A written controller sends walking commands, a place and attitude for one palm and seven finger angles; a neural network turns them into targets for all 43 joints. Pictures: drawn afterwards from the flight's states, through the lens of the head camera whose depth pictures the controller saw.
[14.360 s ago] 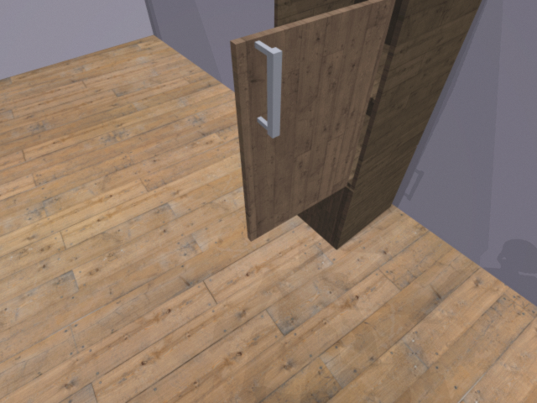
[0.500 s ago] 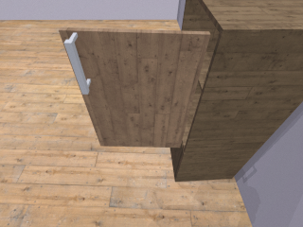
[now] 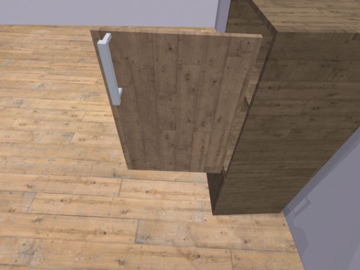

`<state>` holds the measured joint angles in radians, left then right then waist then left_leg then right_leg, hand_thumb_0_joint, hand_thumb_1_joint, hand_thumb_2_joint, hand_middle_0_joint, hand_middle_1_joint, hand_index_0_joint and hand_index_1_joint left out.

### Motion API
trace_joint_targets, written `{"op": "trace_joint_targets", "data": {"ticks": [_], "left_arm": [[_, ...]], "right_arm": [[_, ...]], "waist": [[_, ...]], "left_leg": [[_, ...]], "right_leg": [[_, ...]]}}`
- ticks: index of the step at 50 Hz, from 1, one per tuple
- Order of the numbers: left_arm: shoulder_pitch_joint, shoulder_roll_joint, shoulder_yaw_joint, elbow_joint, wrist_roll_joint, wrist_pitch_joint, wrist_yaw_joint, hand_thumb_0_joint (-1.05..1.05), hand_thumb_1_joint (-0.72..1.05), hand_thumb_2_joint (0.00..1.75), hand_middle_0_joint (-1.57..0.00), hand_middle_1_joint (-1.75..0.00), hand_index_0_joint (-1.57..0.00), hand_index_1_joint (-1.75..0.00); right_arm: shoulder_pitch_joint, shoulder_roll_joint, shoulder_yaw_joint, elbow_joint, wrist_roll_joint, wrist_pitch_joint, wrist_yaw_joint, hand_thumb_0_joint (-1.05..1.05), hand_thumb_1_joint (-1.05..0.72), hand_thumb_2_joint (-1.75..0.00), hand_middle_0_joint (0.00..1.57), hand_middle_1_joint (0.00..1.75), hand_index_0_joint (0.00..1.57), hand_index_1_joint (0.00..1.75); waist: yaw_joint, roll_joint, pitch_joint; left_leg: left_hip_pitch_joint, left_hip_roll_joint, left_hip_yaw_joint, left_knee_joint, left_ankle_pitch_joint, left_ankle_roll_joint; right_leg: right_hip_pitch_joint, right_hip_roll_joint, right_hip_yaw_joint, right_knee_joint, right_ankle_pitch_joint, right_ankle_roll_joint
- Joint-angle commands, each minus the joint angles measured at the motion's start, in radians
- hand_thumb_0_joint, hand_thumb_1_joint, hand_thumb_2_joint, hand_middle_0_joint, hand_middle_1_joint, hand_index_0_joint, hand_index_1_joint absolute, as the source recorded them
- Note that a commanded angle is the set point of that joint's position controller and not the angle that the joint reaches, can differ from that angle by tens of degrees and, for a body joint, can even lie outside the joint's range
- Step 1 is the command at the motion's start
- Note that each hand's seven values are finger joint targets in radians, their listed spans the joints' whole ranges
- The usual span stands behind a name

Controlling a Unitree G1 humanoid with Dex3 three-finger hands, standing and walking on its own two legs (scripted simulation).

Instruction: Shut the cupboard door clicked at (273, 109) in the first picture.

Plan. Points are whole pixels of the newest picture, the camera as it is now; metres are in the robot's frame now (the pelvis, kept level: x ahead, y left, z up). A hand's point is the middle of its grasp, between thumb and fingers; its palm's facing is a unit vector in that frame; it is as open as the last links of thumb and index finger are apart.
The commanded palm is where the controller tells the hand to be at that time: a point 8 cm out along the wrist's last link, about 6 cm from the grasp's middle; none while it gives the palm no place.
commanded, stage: look again from close up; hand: left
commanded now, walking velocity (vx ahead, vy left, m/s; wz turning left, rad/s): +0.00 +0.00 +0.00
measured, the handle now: (112, 71) +0.53 +0.21 +0.17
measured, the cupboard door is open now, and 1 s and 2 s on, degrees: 86 86 86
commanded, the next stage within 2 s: shuffle to correct the standing spot in 0.28 s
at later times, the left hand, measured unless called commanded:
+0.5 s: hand out of the picture -0.08 +0.22 -0.17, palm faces +0.01 -0.98 -0.22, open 7.4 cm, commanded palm none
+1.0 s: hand out of the picture +0.01 +0.23 -0.16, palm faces -0.03 -0.98 -0.18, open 7.3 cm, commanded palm none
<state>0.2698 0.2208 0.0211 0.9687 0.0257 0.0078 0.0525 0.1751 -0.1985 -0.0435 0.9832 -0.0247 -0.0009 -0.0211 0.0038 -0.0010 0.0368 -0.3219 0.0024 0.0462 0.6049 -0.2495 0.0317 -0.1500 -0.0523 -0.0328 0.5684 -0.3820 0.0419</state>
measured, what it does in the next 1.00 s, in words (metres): lifts its right foot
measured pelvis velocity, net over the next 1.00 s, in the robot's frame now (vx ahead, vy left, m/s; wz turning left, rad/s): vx -0.03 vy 0.06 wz -0.05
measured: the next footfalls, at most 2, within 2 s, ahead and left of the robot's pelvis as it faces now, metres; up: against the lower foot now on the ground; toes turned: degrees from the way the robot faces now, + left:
right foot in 1.08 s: -0.01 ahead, -0.07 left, +0.00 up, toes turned -7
left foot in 1.38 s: +0.12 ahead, +0.19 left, +0.00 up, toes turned +11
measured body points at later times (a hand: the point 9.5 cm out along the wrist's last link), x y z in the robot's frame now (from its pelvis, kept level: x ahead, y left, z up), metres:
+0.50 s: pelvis -0.05 +0.02 +0.01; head -0.04 +0.04 +0.46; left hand -0.08 +0.27 -0.15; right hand +0.00 -0.22 -0.13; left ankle +0.04 +0.10 -0.72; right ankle -0.05 -0.14 -0.72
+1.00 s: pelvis -0.03 +0.06 +0.02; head -0.02 +0.06 +0.47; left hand +0.01 +0.28 -0.14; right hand -0.07 -0.16 -0.14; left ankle +0.05 +0.10 -0.73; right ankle -0.05 -0.07 -0.70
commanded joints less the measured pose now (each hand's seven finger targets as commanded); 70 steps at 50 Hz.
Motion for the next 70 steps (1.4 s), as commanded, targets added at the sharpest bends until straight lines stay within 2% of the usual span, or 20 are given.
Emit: {"op": "trace_joint_targets", "data": {"ticks": [1, 9, 27, 32, 33, 35, 36, 39, 42, 48, 52, 53, 55, 56, 58, 66, 67, 68, 69, 70], "left_arm": [[0.042, 0.126, 0.021, -0.069, -0.001, -0.008, -0.003, 0.00, 0.90, 0.90, -0.20, -0.30, -0.20, -0.30], [0.053, 0.136, 0.015, -0.061, 0.005, -0.002, -0.018, 0.00, 0.90, 0.90, -0.20, -0.30, -0.20, -0.30], [0.240, 0.084, 0.017, 0.077, 0.000, 0.010, -0.031, 0.00, 0.90, 0.90, -0.20, -0.30, -0.20, -0.30], [0.057, 0.092, 0.038, 0.047, -0.005, 0.001, -0.027, 0.00, 0.90, 0.90, -0.20, -0.30, -0.20, -0.30], [0.041, 0.074, 0.033, 0.042, -0.006, 0.002, -0.028, 0.00, 0.90, 0.90, -0.20, -0.30, -0.20, -0.30], [0.095, -0.001, 0.021, 0.023, -0.011, 0.008, -0.035, 0.00, 0.90, 0.90, -0.20, -0.30, -0.20, -0.30], [0.088, 0.005, 0.023, 0.017, 0.000, 0.011, -0.032, 0.00, 0.90, 0.90, -0.20, -0.30, -0.20, -0.30], [0.176, -0.019, 0.030, 0.064, 0.008, 0.008, -0.045, 0.00, 0.90, 0.90, -0.20, -0.30, -0.20, -0.30], [0.194, -0.030, 0.030, 0.070, 0.001, 0.011, -0.044, 0.00, 0.90, 0.90, -0.20, -0.30, -0.20, -0.30], [0.111, -0.051, 0.028, 0.026, -0.001, 0.015, -0.043, 0.00, 0.90, 0.90, -0.20, -0.30, -0.20, -0.30], [0.250, -0.035, 0.037, 0.072, -0.006, 0.014, -0.038, 0.00, 0.90, 0.90, -0.20, -0.30, -0.20, -0.30], [0.291, -0.014, 0.045, 0.088, -0.005, 0.011, -0.031, 0.00, 0.90, 0.90, -0.20, -0.30, -0.20, -0.30], [0.240, 0.079, 0.059, 0.063, 0.008, 0.006, -0.009, 0.00, 0.90, 0.90, -0.20, -0.30, -0.20, -0.30], [0.124, 0.050, 0.048, 0.033, 0.000, -0.013, -0.004, 0.00, 0.90, 0.90, -0.20, -0.30, -0.20, -0.30], [0.070, 0.026, 0.038, 0.017, -0.003, -0.043, -0.007, 0.00, 0.90, 0.90, -0.20, -0.30, -0.20, -0.30], [0.120, 0.049, 0.038, 0.075, 0.004, -0.042, -0.030, 0.00, 0.90, 0.90, -0.20, -0.30, -0.20, -0.30], [0.126, 0.032, 0.034, 0.075, 0.002, -0.035, -0.034, 0.00, 0.90, 0.90, -0.20, -0.30, -0.20, -0.30], [0.137, 0.005, 0.027, 0.064, -0.002, -0.030, -0.041, 0.00, 0.90, 0.90, -0.20, -0.30, -0.20, -0.30], [0.136, -0.039, 0.018, 0.029, -0.008, -0.028, -0.048, 0.00, 0.90, 0.90, -0.20, -0.30, -0.20, -0.30], [0.062, -0.009, 0.019, -0.009, 0.003, -0.022, -0.051, 0.00, 0.90, 0.90, -0.20, -0.30, -0.20, -0.30]], "right_arm": [[-0.004, -0.140, -0.021, -0.076, 0.005, -0.011, 0.002, 0.00, -0.90, -0.90, 0.20, 0.30, 0.20, 0.30], [-0.026, -0.172, -0.019, -0.089, 0.004, 0.001, 0.015, 0.00, -0.90, -0.90, 0.20, 0.30, 0.20, 0.30], [0.048, -0.091, -0.009, 0.019, 0.008, 0.032, 0.009, 0.00, -0.90, -0.90, 0.20, 0.30, 0.20, 0.30], [0.208, -0.029, -0.018, 0.066, 0.008, 0.025, 0.003, 0.00, -0.90, -0.90, 0.20, 0.30, 0.20, 0.30], [0.246, -0.030, -0.016, 0.074, 0.008, 0.014, 0.004, 0.00, -0.90, -0.90, 0.20, 0.30, 0.20, 0.30], [0.327, -0.143, -0.037, 0.086, -0.008, -0.008, -0.006, 0.00, -0.90, -0.90, 0.20, 0.30, 0.20, 0.30], [0.292, -0.163, -0.040, 0.081, -0.004, -0.010, -0.008, 0.00, -0.90, -0.90, 0.20, 0.30, 0.20, 0.30], [0.137, -0.110, -0.020, 0.040, 0.001, -0.027, -0.007, 0.00, -0.90, -0.90, 0.20, 0.30, 0.20, 0.30], [0.157, -0.071, -0.016, 0.057, 0.007, -0.043, -0.016, 0.00, -0.90, -0.90, 0.20, 0.30, 0.20, 0.30], [0.230, -0.078, -0.028, 0.086, -0.009, -0.026, -0.018, 0.00, -0.90, -0.90, 0.20, 0.30, 0.20, 0.30], [0.177, -0.077, -0.035, 0.084, -0.004, -0.008, -0.010, 0.00, -0.90, -0.90, 0.20, 0.30, 0.20, 0.30], [0.165, -0.051, -0.033, 0.079, 0.002, -0.005, -0.006, 0.00, -0.90, -0.90, 0.20, 0.30, 0.20, 0.30], [0.109, -0.001, -0.027, 0.028, 0.008, 0.000, 0.001, 0.00, -0.90, -0.90, 0.20, 0.30, 0.20, 0.30], [0.090, -0.037, -0.039, 0.020, 0.000, 0.001, 0.016, 0.00, -0.90, -0.90, 0.20, 0.30, 0.20, 0.30], [0.135, 0.001, -0.033, 0.038, -0.002, 0.003, 0.030, 0.00, -0.90, -0.90, 0.20, 0.30, 0.20, 0.30], [0.161, 0.041, -0.019, 0.021, -0.001, -0.022, 0.028, 0.00, -0.90, -0.90, 0.20, 0.30, 0.20, 0.30], [0.232, 0.014, -0.024, 0.045, -0.004, -0.028, 0.025, 0.00, -0.90, -0.90, 0.20, 0.30, 0.20, 0.30], [0.318, -0.051, -0.035, 0.066, -0.008, -0.034, 0.016, 0.00, -0.90, -0.90, 0.20, 0.30, 0.20, 0.30], [0.401, -0.158, -0.060, 0.081, -0.017, -0.040, 0.002, 0.00, -0.90, -0.90, 0.20, 0.30, 0.20, 0.30], [0.425, -0.194, -0.066, 0.086, -0.014, -0.035, -0.010, 0.00, -0.90, -0.90, 0.20, 0.30, 0.20, 0.30]], "waist": [[0.002, 0.032, 0.021], [0.004, 0.046, 0.035], [0.010, -0.055, 0.045], [-0.097, -0.173, 0.033], [-0.107, -0.093, 0.059], [-0.095, 0.329, 0.089], [-0.065, 0.289, 0.135], [0.032, 0.075, 0.104], [0.029, 0.096, 0.019], [-0.023, 0.069, 0.013], [0.037, 0.031, 0.005], [0.047, -0.029, 0.010], [0.045, -0.310, 0.117], [-0.009, -0.163, 0.156], [-0.043, -0.073, 0.123], [-0.032, -0.116, 0.079], [-0.056, -0.050, 0.066], [-0.083, 0.099, 0.016], [-0.099, 0.321, -0.031], [-0.118, 0.252, -0.010]], "left_leg": [[0.044, 0.092, -0.121, -0.130, 0.144, 0.016], [-0.018, 0.097, -0.173, -0.278, -0.232, 0.011], [0.010, 0.013, -0.069, -0.188, -0.287, -0.032], [0.193, -0.008, 0.030, 0.103, -0.135, -0.038], [0.204, 0.016, -0.010, -0.007, -0.177, -0.027], [0.142, 0.270, -0.473, -0.472, -0.629, 0.035], [0.044, 0.325, -0.563, -0.561, -0.667, 0.068], [-0.171, 0.275, -0.379, -0.557, -0.513, 0.072], [-0.047, 0.228, -0.260, -0.529, -0.328, 0.067], [0.047, 0.253, -0.262, -0.549, -0.331, 0.086], [-0.090, 0.172, -0.196, -0.479, -0.321, 0.006], [-0.190, 0.116, -0.137, -0.371, -0.293, -0.047], [-0.391, -0.003, 0.048, 0.158, -0.216, -0.047], [-0.355, 0.052, -0.016, 0.300, -0.159, -0.018], [-0.322, 0.066, -0.002, 0.400, -0.079, -0.016], [0.026, 0.035, 0.114, -0.008, 0.003, -0.016], [0.156, 0.028, 0.097, -0.066, 0.017, -0.015], [0.262, 0.118, -0.053, -0.151, -0.002, 0.015], [0.365, 0.363, -0.419, -0.304, 0.008, 0.110], [0.320, 0.449, -0.526, -0.379, 0.034, 0.173]], "right_leg": [[-0.110, -0.039, 0.061, -0.115, 0.141, -0.065], [-0.118, -0.018, 0.039, -0.143, -0.023, -0.059], [-0.176, -0.046, 0.116, -0.271, -0.247, -0.097], [-0.394, -0.131, 0.159, -0.317, -0.329, -0.133], [-0.400, -0.089, 0.117, -0.200, -0.303, -0.119], [-0.453, 0.101, -0.071, 0.277, -0.202, -0.052], [-0.446, 0.045, 0.027, 0.453, -0.127, -0.068], [-0.307, -0.013, 0.035, 0.552, 0.052, -0.064], [-0.283, -0.023, 0.017, 0.455, 0.093, -0.050], [-0.178, 0.014, -0.042, 0.112, -0.056, -0.068], [0.134, 0.064, -0.081, -0.222, 0.007, -0.095], [0.239, 0.011, -0.019, -0.291, -0.019, -0.127], [0.099, -0.362, 0.388, -0.517, -0.368, -0.282], [-0.027, -0.347, 0.303, -0.518, -0.266, -0.275], [-0.022, -0.270, 0.177, -0.466, -0.101, -0.232], [-0.088, -0.186, -0.047, -0.239, 0.127, -0.162], [-0.160, -0.148, -0.081, -0.123, 0.091, -0.139], [-0.230, -0.086, -0.129, 0.086, 0.078, -0.102], [-0.418, 0.004, -0.160, 0.335, -0.141, -0.052], [-0.466, 0.009, -0.058, 0.522, -0.217, -0.064]]}}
